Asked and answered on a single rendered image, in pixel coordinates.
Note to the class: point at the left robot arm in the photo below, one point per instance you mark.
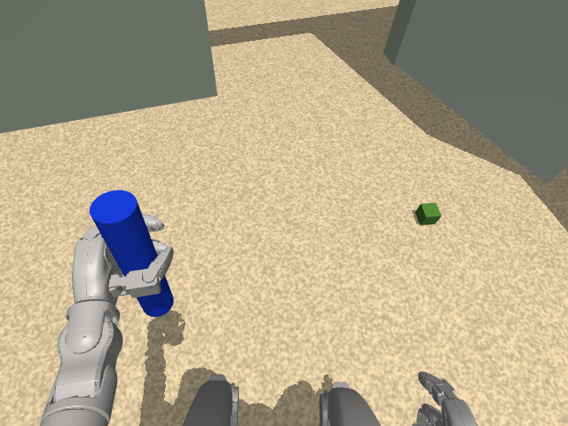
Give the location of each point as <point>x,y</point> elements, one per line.
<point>88,346</point>

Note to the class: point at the right robot hand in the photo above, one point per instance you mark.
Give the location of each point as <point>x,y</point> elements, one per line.
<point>455,412</point>

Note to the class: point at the left robot hand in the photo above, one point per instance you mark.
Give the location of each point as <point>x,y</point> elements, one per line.
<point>96,275</point>

